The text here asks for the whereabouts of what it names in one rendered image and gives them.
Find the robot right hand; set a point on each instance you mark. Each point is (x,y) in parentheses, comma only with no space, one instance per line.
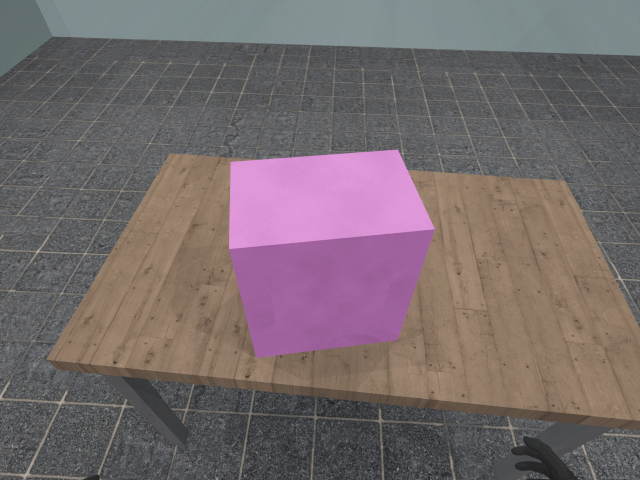
(552,466)

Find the carton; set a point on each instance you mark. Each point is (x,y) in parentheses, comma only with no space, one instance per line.
(327,250)

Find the table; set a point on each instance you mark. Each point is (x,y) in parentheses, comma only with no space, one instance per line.
(515,312)

